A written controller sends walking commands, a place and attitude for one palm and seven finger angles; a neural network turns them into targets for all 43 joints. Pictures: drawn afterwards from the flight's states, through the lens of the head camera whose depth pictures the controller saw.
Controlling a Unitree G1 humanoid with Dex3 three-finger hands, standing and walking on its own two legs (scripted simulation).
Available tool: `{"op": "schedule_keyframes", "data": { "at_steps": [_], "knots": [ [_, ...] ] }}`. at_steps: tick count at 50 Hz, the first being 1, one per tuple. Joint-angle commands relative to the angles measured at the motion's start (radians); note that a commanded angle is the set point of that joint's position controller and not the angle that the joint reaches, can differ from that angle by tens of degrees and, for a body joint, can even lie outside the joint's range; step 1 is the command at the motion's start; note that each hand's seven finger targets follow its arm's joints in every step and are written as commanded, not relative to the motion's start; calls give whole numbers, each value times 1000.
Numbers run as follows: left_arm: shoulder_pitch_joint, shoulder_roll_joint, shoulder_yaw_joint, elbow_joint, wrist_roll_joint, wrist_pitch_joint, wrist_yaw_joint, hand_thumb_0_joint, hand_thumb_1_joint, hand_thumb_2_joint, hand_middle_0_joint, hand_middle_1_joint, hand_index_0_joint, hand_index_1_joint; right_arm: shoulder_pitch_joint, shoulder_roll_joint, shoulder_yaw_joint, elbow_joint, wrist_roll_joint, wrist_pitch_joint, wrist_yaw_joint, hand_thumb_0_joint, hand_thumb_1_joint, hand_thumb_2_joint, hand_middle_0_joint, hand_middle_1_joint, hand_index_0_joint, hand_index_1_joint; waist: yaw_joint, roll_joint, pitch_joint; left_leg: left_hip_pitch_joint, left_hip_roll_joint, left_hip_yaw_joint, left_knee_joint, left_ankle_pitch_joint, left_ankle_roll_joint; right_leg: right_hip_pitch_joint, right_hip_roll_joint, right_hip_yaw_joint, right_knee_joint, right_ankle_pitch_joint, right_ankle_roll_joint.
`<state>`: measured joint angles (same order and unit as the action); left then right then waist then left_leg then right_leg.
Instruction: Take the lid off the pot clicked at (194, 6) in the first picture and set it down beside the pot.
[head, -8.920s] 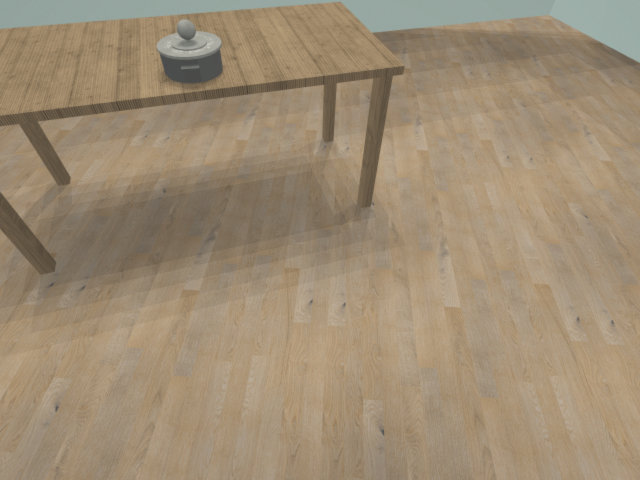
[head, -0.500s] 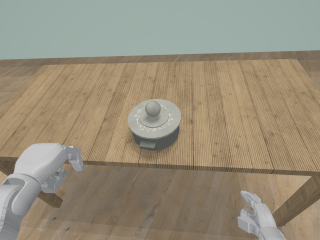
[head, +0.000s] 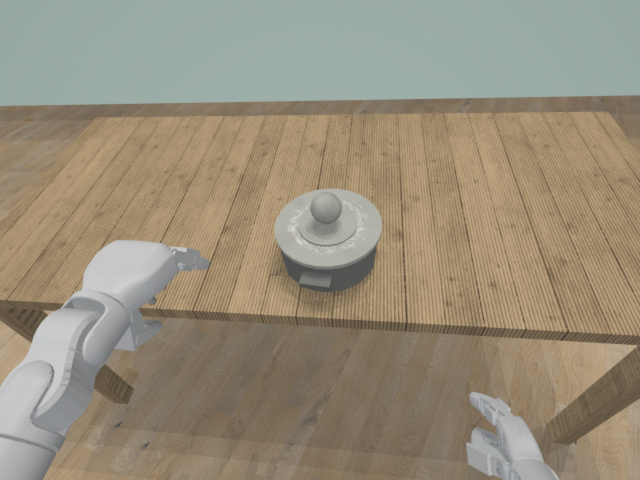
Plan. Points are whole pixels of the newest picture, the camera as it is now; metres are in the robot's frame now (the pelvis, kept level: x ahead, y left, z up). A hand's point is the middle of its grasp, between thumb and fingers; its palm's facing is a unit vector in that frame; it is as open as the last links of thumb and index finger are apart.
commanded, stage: move the open hand above the knob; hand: left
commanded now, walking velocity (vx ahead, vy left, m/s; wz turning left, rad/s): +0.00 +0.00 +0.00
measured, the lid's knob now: (326, 208) +0.53 +0.06 +0.02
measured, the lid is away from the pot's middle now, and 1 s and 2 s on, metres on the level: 0.00 0.00 0.00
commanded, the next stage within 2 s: none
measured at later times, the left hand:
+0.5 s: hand (209, 266) +0.35 +0.19 +0.09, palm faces -0.25 -0.07 -0.97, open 10.7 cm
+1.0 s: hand (250, 213) +0.43 +0.15 +0.11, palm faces -0.20 -0.08 -0.98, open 10.7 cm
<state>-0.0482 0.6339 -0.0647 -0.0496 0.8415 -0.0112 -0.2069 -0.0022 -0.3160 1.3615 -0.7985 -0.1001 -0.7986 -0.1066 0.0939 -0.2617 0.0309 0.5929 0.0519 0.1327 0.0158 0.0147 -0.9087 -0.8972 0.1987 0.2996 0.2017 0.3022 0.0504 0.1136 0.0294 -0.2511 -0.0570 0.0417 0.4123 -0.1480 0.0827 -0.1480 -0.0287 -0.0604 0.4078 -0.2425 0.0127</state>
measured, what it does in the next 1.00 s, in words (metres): shifts its weight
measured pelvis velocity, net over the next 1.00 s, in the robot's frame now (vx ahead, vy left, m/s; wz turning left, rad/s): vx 0.03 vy -0.04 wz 0.00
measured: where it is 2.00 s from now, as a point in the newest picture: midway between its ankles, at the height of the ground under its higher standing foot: outside the picture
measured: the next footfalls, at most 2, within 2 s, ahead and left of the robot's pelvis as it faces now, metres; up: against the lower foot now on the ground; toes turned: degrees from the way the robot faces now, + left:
none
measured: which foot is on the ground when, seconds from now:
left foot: down 0.00-1.00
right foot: down 0.00-1.00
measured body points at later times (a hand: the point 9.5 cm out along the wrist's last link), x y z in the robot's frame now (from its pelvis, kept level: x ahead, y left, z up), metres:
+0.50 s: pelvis +0.01 -0.01 +0.00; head +0.02 -0.06 +0.45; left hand +0.35 +0.19 +0.14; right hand +0.20 -0.23 -0.11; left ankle +0.05 +0.06 -0.74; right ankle -0.01 -0.13 -0.74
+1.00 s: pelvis +0.03 -0.04 +0.00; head +0.05 -0.09 +0.44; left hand +0.43 +0.15 +0.16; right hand +0.21 -0.28 -0.12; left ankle +0.05 +0.06 -0.74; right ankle -0.01 -0.13 -0.74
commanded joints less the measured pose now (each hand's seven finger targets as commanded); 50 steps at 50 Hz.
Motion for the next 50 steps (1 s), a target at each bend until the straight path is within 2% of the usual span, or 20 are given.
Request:
{"op": "schedule_keyframes", "data": {
  "at_steps": [1, 4, 5, 7, 9, 11, 14, 16, 20, 24, 26, 29, 34, 38, 39, 41, 44, 47, 48, 50],
  "knots": [
    [-338, 211, 210, -65, -43, 47, 57, 0, -348, 1394, -786, -81, -786, -81, -125, -108, -42, -159, 8, -42, -7, 0, -900, -900, 200, 300, 200, 300, 1, 7, -203, 182, 60, -137, -79, 56, -44, -80, 40, 4, -54, 32, -55],
    [-172, -2, 28, -147, -89, 76, 7, 0, -352, 1404, -787, -81, -787, -81, -144, -100, -60, -219, 11, -59, 30, 0, -900, -900, 200, 300, 200, 300, -14, 4, -270, 255, 66, -146, -44, 165, -43, -89, 37, 14, -42, 114, -47],
    [-176, -2, -2, -163, -83, 85, -12, 0, -355, 1410, -788, -81, -788, -81, -128, -108, -59, -208, 8, -52, 36, 0, -900, -900, 200, 300, 200, 300, -23, -28, -293, 257, 70, -143, -52, 171, -45, -81, 35, 5, -48, 114, -41],
    [-298, 79, 24, -183, -53, 117, -18, 0, -355, 1410, -788, -81, -788, -81, -132, -127, -60, -198, 9, -37, 34, 0, -900, -900, 200, 300, 200, 300, -38, -57, -248, 220, 67, -146, -70, 101, -47, -90, 43, 4, -59, 90, -42],
    [-495, 259, 156, -176, -4, 122, 2, 0, -355, 1410, -788, -81, -788, -81, -136, -135, -50, -187, 8, -40, 11, 0, -900, -900, 200, 300, 200, 300, -39, -82, -223, 174, 62, -141, -72, 6, -35, -83, 49, 15, -55, 40, -50],
    [-655, 351, 203, -112, 41, 109, 16, 0, -355, 1410, -788, -81, -788, -81, -122, -128, -37, -143, 4, -50, -15, 0, -900, -900, 200, 300, 200, 300, -29, -40, -275, 184, 53, -154, -65, 11, -34, -74, 41, 18, -43, 14, -56],
    [-665, 291, 181, -94, 28, 106, 26, 0, -355, 1410, -788, -81, -788, -81, -126, -116, -38, -152, 8, -66, -15, 0, -900, -900, 200, 300, 200, 300, -15, 48, -316, 225, 46, -160, -52, 47, -37, -74, 45, 20, -27, 39, -68],
    [-558, 106, 39, -46, -19, 123, 15, 0, -355, 1410, -788, -81, -788, -81, -116, -104, -42, -155, 8, -67, 2, 0, -900, -900, 200, 300, 200, 300, -19, 28, -330, 260, 44, -154, -42, 125, -45, -81, 38, 9, -23, 90, -61],
    [-428, -47, -97, 54, -30, 177, -34, 0, -355, 1410, -788, -81, -788, -81, -107, -119, -45, -176, 21, -46, 40, 0, -900, -900, 200, 300, 200, 300, -43, -111, -263, 183, 36, -108, -27, 141, -44, -83, 42, 0, -26, 147, -50],
    [-743, 229, 82, -3, 34, 178, -15, 0, -355, 1410, -788, -81, -788, -81, -131, -143, -40, -170, 18, -26, 10, 0, -900, -900, 200, 300, 200, 300, -47, -136, -260, 136, 32, -94, -32, 33, -26, -58, 37, 31, -40, 81, -50],
    [-877, 267, 93, -22, 48, 164, -4, 0, -355, 1410, -788, -81, -788, -81, -126, -123, -35, -154, 13, -43, -10, 0, -900, -900, 200, 300, 200, 300, -40, -61, -361, 190, 20, -105, -12, 88, -19, -32, 29, 40, -15, 120, -51],
    [-767, 300, 181, -3, 15, 133, 15, 0, -355, 1410, -788, -81, -788, -81, -103, -118, -36, -153, 8, -60, -7, 0, -900, -900, 200, 300, 200, 300, -12, -9, -441, 221, 19, -105, 14, 225, -19, 33, 30, 45, 9, 252, -58],
    [-497, -95, -117, 294, -31, 218, -27, 0, -355, 1410, -788, -81, -788, -81, -86, -123, -44, -161, 43, -27, 37, 0, -900, -900, 200, 300, 200, 300, -55, -171, -191, 90, 21, -56, 17, 157, -32, -86, 34, 20, -4, 272, -41],
    [-817, 80, -64, 16, 7, 217, -41, 0, -355, 1410, -788, -81, -788, -81, -134, -133, -48, -191, 31, -11, 22, 0, -900, -900, 200, 300, 200, 300, -63, -120, -371, 159, 0, -54, 40, 187, -6, -4, 19, 54, 10, 344, -35],
    [-939, 206, 27, -82, 16, 204, -34, 0, -355, 1410, -788, -81, -788, -81, -148, -135, -48, -189, 21, -18, 10, 0, -900, -900, 200, 300, 200, 300, -61, -103, -435, 179, 1, -60, 57, 212, 1, 38, 15, 71, 21, 392, -37],
    [-982, 306, 118, -108, 33, 162, -11, 0, -355, 1410, -788, -81, -788, -81, -114, -117, -42, -164, 14, -43, -5, 0, -900, -900, 200, 300, 200, 300, -44, -27, -546, 251, -2, -82, 70, 326, 3, 78, 18, 71, 54, 462, -40],
    [-794, 248, 146, 200, 13, 172, 16, 0, -355, 1410, -788, -81, -788, -81, -58, -118, -34, -123, 25, -30, -6, 0, -900, -900, 200, 300, 200, 300, -40, -116, -410, 153, 6, -66, 64, 304, -5, 47, 25, 57, 39, 458, -39],
    [-667, -23, -85, 458, -16, 241, 13, 0, -355, 1410, -788, -81, -788, -81, -69, -122, -26, -110, 47, 0, 11, 0, -900, -900, 200, 300, 200, 300, -55, -199, -197, 31, 12, -30, 35, 155, -28, -60, 23, 38, 20, 357, -25],
    [-686, -89, -146, 421, -19, 255, 3, 0, -355, 1410, -788, -81, -788, -81, -79, -125, -33, -125, 51, 7, 19, 0, -900, -900, 200, 300, 200, 300, -64, -186, -197, 39, 13, -26, 38, 143, -28, -84, 22, 35, 14, 344, -26],
    [-810, -146, -218, 233, -13, 273, -23, 0, -355, 1410, -788, -81, -788, -81, -126, -119, -49, -165, 47, 15, 36, 0, -900, -900, 200, 300, 200, 300, -77, -143, -341, 114, 4, -23, 68, 212, -13, -42, 15, 50, 31, 430, -32]
  ]
}}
